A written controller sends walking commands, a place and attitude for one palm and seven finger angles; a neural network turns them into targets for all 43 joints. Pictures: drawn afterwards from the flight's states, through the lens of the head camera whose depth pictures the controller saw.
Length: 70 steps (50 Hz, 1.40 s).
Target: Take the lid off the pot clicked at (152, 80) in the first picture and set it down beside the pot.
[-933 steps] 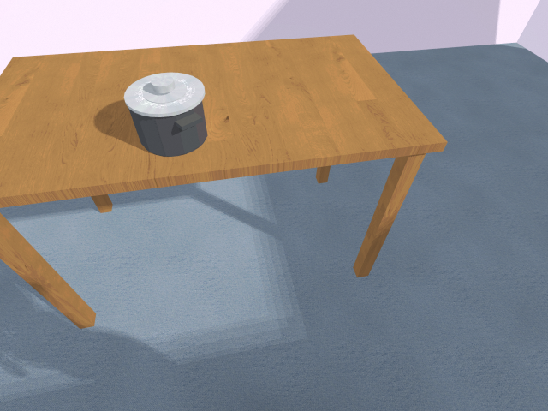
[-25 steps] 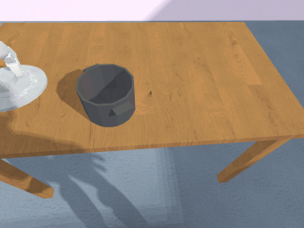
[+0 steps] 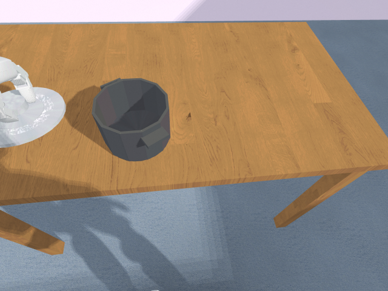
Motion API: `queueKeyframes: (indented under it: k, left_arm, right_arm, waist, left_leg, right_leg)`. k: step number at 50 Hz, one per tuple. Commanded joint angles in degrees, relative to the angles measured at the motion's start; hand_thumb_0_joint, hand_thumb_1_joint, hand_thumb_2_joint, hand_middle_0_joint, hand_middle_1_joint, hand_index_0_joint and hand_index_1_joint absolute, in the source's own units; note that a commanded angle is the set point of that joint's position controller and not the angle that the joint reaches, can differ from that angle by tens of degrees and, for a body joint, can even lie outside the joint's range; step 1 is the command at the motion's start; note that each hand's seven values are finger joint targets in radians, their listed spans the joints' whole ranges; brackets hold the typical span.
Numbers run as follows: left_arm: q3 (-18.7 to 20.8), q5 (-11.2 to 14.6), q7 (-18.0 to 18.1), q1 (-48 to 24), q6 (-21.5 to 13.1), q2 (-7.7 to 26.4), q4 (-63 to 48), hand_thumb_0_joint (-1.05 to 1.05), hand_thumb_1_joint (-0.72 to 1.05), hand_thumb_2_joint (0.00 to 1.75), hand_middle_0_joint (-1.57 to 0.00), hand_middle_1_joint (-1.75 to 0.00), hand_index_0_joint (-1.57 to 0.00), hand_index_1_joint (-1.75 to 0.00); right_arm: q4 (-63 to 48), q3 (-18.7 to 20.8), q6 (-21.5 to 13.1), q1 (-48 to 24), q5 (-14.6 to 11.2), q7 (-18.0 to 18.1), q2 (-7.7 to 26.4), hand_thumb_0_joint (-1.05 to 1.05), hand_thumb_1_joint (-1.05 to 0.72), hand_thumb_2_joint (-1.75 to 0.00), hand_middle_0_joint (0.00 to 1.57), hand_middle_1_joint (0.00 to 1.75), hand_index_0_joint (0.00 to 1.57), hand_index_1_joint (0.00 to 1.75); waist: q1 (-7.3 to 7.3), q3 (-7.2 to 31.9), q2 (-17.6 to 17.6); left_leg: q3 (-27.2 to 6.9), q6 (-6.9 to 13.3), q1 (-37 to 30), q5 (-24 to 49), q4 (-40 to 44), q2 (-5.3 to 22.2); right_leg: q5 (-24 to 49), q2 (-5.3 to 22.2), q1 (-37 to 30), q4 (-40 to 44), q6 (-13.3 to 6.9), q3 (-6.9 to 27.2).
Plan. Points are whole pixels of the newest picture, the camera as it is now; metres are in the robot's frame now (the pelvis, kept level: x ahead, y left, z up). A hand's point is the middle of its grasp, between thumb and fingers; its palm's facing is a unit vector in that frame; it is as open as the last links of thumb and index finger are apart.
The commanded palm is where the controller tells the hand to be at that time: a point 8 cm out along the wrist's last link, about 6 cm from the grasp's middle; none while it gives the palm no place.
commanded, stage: lower the lid onto the table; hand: left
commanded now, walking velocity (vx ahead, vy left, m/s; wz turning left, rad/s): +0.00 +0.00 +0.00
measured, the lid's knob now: (13, 105) +0.47 +0.34 +0.10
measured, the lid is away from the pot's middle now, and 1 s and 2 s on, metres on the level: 0.23 0.23 0.24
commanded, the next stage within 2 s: open the fingers wide in 1.74 s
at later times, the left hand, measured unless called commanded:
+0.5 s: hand (10, 119) +0.44 +0.33 +0.10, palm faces -0.49 -0.13 -0.86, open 7.9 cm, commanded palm +0.48 +0.34 +0.16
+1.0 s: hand (19, 129) +0.44 +0.33 +0.07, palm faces -0.52 -0.12 -0.84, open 7.9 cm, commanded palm +0.50 +0.34 +0.12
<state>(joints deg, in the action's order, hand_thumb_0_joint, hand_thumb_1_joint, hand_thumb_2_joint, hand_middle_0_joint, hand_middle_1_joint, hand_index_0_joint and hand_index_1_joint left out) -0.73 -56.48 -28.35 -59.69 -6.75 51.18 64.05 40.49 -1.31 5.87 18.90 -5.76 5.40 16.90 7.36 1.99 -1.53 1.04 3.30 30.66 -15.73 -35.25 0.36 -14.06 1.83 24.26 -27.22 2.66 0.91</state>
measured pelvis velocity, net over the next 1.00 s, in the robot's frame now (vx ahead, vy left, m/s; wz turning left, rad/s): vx -0.01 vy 0.00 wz -0.02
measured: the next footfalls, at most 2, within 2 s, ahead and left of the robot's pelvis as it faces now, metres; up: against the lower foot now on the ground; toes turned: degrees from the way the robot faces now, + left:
none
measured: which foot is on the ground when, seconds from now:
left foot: down 0.00-1.00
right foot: down 0.00-1.00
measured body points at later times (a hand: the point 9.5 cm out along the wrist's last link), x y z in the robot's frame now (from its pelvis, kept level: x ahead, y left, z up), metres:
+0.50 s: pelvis -0.01 +0.00 +0.00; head +0.07 +0.01 +0.44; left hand +0.46 +0.34 +0.15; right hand +0.01 -0.29 -0.11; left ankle +0.01 +0.08 -0.73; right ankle -0.01 -0.18 -0.73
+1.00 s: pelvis -0.01 +0.00 -0.01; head +0.08 +0.02 +0.43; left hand +0.46 +0.34 +0.11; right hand -0.01 -0.29 -0.12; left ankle +0.01 +0.08 -0.73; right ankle -0.01 -0.18 -0.73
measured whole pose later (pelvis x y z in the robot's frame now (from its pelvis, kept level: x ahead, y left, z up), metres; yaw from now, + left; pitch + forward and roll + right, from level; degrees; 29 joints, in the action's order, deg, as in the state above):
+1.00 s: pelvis -0.01 +0.00 -0.01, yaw -1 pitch +13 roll -3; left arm -0.5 -57.1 -23.9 -55.2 -9.2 51.0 67.2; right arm 40.9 -1.9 5.2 20.1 -6.1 7.5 17.2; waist 8.4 3.0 -1.3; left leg 1.1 3.0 36.7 -17.8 -41.0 1.4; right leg -16.2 0.8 30.8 -33.5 2.8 1.3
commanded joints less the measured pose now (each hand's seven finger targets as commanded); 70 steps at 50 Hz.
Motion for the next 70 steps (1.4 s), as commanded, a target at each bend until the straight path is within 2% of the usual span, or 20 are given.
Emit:
queueKeyframes:
  k: [1,7,11,13,16,20,24,27,31,38,44,46,49,51,54,60,63,65,67,70]
  left_arm:
    - [5.23,0.49,3.96,-29.47,0.37,20.57,-12.69,0.00,0.63,0.96,-0.88,-1.06,-0.84,-1.03]
    - [4.04,0.52,4.30,-29.24,0.13,19.05,-13.66,0.00,0.63,0.96,-0.88,-1.06,-0.84,-1.03]
    - [2.72,0.91,4.59,-29.74,0.40,17.80,-11.69,0.00,0.63,0.96,-0.88,-1.06,-0.84,-1.03]
    - [5.46,0.57,5.10,-29.41,-0.20,21.07,-13.47,0.00,0.63,0.96,-0.88,-1.06,-0.84,-1.03]
    - [3.19,0.91,5.28,-29.92,-0.24,18.34,-13.13,0.00,0.63,0.96,-0.88,-1.06,-0.84,-1.03]
    - [5.55,1.06,5.85,-27.46,-0.52,21.38,-11.27,0.00,0.63,0.96,-0.88,-1.06,-0.84,-1.03]
    - [5.20,0.29,6.38,-28.43,-0.95,21.11,-13.18,0.00,0.63,0.96,-0.88,-1.06,-0.84,-1.03]
    - [4.21,0.91,6.13,-26.00,-1.27,19.21,-12.02,0.00,0.63,0.96,-0.88,-1.06,-0.84,-1.03]
    - [3.67,1.22,5.92,-25.05,-0.78,19.49,-8.56,0.00,0.63,0.96,-0.88,-1.06,-0.84,-1.03]
    - [6.76,1.26,6.65,-26.10,-2.65,23.04,-13.77,0.00,0.63,0.96,-0.88,-1.06,-0.84,-1.03]
    - [4.65,0.58,7.20,-23.77,-1.99,20.69,-9.29,0.00,0.63,0.96,-0.88,-1.06,-0.84,-1.03]
    - [5.81,0.32,7.42,-24.50,-2.03,22.48,-9.95,0.00,0.63,0.96,-0.88,-1.06,-0.84,-1.03]
    - [4.45,0.41,7.39,-24.05,-2.36,20.52,-9.50,0.00,0.63,0.96,-0.88,-1.06,-0.84,-1.03]
    - [5.87,0.63,7.38,-24.04,-2.59,22.92,-8.88,0.00,0.63,0.96,-0.88,-1.06,-0.84,-1.03]
    - [5.63,0.39,7.61,-24.22,-3.09,22.70,-9.85,0.00,0.63,0.96,-0.88,-1.06,-0.84,-1.03]
    - [6.38,0.12,7.77,-23.02,-3.45,24.44,-7.96,0.00,0.63,0.96,-0.88,-1.06,-0.84,-1.03]
    - [7.83,-0.39,8.11,-23.74,-4.13,26.39,-10.16,0.00,0.63,0.96,-0.88,-1.06,-0.84,-1.03]
    - [7.23,-0.23,7.95,-23.57,-4.16,25.49,-9.25,0.00,0.63,0.96,-0.88,-1.06,-0.84,-1.03]
    - [4.76,0.16,7.57,-23.11,-4.25,21.88,-8.62,0.00,0.63,0.96,-0.88,-1.06,-0.84,-1.03]
    - [5.25,-0.38,7.54,-23.02,-3.95,22.68,-6.97,0.00,0.63,0.96,-0.88,-1.06,-0.84,-1.03]
  right_arm:
    - [-3.85,3.79,-0.83,5.03,0.45,0.68,11.05,0.00,-0.90,-0.90,0.20,0.30,0.20,0.30]
    - [-4.38,3.91,-0.66,4.86,0.38,0.68,11.10,0.00,-0.90,-0.90,0.20,0.30,0.20,0.30]
    - [-3.70,3.73,-0.67,5.11,0.22,0.88,11.24,0.00,-0.90,-0.90,0.20,0.30,0.20,0.30]
    - [-3.88,3.74,-0.71,5.56,0.56,1.17,11.36,0.00,-0.90,-0.90,0.20,0.30,0.20,0.30]
    - [-3.54,3.75,-1.19,5.42,0.25,1.50,11.28,0.00,-0.90,-0.90,0.20,0.30,0.20,0.30]
    - [-3.51,3.41,-1.29,5.58,0.17,1.82,11.51,0.00,-0.90,-0.90,0.20,0.30,0.20,0.30]
    - [-3.28,3.46,-1.52,5.78,0.19,2.01,11.43,0.00,-0.90,-0.90,0.20,0.30,0.20,0.30]
    - [-3.50,3.51,-1.65,5.85,0.16,2.03,11.35,0.00,-0.90,-0.90,0.20,0.30,0.20,0.30]
    - [-2.77,3.32,-1.32,6.40,-0.07,2.11,11.96,0.00,-0.90,-0.90,0.20,0.30,0.20,0.30]
    - [-2.59,3.36,-1.65,7.31,0.29,3.17,11.79,0.00,-0.90,-0.90,0.20,0.30,0.20,0.30]
    - [-2.28,3.00,-1.39,7.41,-0.02,2.90,11.81,0.00,-0.90,-0.90,0.20,0.30,0.20,0.30]
    - [-2.37,3.11,-1.42,7.55,-0.01,2.97,11.97,0.00,-0.90,-0.90,0.20,0.30,0.20,0.30]
    - [-2.26,3.15,-1.46,8.11,0.07,3.17,11.78,0.00,-0.90,-0.90,0.20,0.30,0.20,0.30]
    - [-2.37,2.89,-1.45,8.13,-0.07,3.37,12.08,0.00,-0.90,-0.90,0.20,0.30,0.20,0.30]
    - [-2.29,2.89,-1.45,8.43,-0.02,3.60,11.90,0.00,-0.90,-0.90,0.20,0.30,0.20,0.30]
    - [-2.52,2.51,-1.29,8.87,-0.17,3.91,12.14,0.00,-0.90,-0.90,0.20,0.30,0.20,0.30]
    - [-2.21,2.55,-1.10,9.60,0.24,3.89,12.09,0.00,-0.90,-0.90,0.20,0.30,0.20,0.30]
    - [-2.28,2.58,-1.00,9.63,0.14,3.97,12.15,0.00,-0.90,-0.90,0.20,0.30,0.20,0.30]
    - [-2.07,2.56,-1.18,9.53,-0.03,3.81,11.89,0.00,-0.90,-0.90,0.20,0.30,0.20,0.30]
    - [-1.91,2.62,-0.56,10.25,0.20,3.67,12.11,0.00,-0.90,-0.90,0.20,0.30,0.20,0.30]
  waist:
    - [-0.45,25.89,-10.90]
    - [-0.47,26.53,-10.21]
    - [0.17,23.71,-9.35]
    - [-0.44,26.91,-9.72]
    - [0.21,25.05,-10.28]
    - [-0.22,24.31,-8.28]
    - [-0.12,25.49,-12.14]
    - [-0.01,25.27,-11.02]
    - [0.64,22.27,-7.47]
    - [0.26,27.68,-11.98]
    - [0.67,23.78,-10.05]
    - [0.59,24.94,-9.78]
    - [1.08,25.43,-11.33]
    - [1.16,25.17,-8.77]
    - [1.16,26.42,-11.48]
    - [1.52,25.58,-9.24]
    - [1.01,28.85,-13.31]
    - [1.63,28.22,-11.53]
    - [1.73,26.55,-13.79]
    - [2.13,27.01,-11.31]
  left_leg:
    - [-2.33,1.05,-26.83,27.78,1.35,-0.12]
    - [-2.67,0.91,-27.09,28.22,1.52,0.13]
    - [-2.00,1.23,-24.45,20.52,2.04,-0.20]
    - [-2.14,1.41,-25.31,23.22,1.26,-0.37]
    - [-1.97,1.19,-25.29,19.97,1.84,0.01]
    - [-1.34,1.57,-22.09,18.21,1.43,-0.56]
    - [-1.98,0.99,-24.69,21.59,0.84,-0.02]
    - [-1.88,0.99,-24.32,23.81,0.46,-0.01]
    - [-1.00,1.48,-19.78,15.00,0.42,-0.41]
    - [-1.57,1.39,-23.21,21.65,-1.57,0.04]
    - [-1.36,1.08,-19.79,19.20,-1.71,-0.09]
    - [-1.06,1.29,-19.16,17.20,-2.02,-0.14]
    - [-1.27,1.10,-20.59,19.47,-2.74,0.10]
    - [-1.03,1.44,-18.00,15.91,-2.93,-0.08]
    - [-1.08,1.20,-19.31,19.42,-3.76,0.11]
    - [-0.79,1.38,-15.76,17.04,-4.91,-0.18]
    - [-1.35,1.07,-18.62,22.41,-6.12,0.14]
    - [-1.50,1.06,-17.70,20.85,-6.33,0.28]
    - [-1.60,0.81,-18.61,23.20,-6.27,0.70]
    - [-1.68,1.00,-16.78,21.29,-7.34,0.50]
  right_leg:
    - [13.48,-5.11,2.05,1.13,-4.10,-5.21]
    - [12.91,-5.08,2.87,0.92,-4.34,-5.18]
    - [10.41,-5.15,3.52,1.11,-4.24,-5.01]
    - [12.16,-5.18,1.76,0.47,-4.31,-4.76]
    - [9.79,-5.11,3.88,0.71,-4.23,-4.94]
    - [11.01,-5.12,1.88,0.24,-4.25,-4.65]
    - [10.51,-5.12,4.17,-0.34,-4.43,-4.88]
    - [11.68,-5.19,4.50,-0.51,-4.42,-4.96]
    - [8.59,-5.38,4.99,-0.83,-4.16,-4.83]
    - [11.11,-5.38,5.21,-2.34,-4.23,-4.72]
    - [9.48,-5.64,7.38,-3.05,-4.28,-5.03]
    - [9.31,-5.52,6.61,-3.25,-4.24,-4.76]
    - [9.05,-5.70,8.87,-3.94,-4.20,-4.94]
    - [8.39,-5.67,7.80,-4.17,-4.07,-4.66]
    - [9.57,-5.75,8.83,-5.02,-4.15,-4.81]
    - [8.82,-5.94,9.42,-6.14,-4.00,-4.72]
    - [10.15,-6.03,10.08,-6.89,-4.14,-4.77]
    - [9.26,-6.04,11.20,-7.03,-3.93,-4.90]
    - [8.68,-6.13,13.80,-7.39,-4.16,-5.31]
    - [8.23,-6.35,14.21,-7.87,-3.93,-5.06]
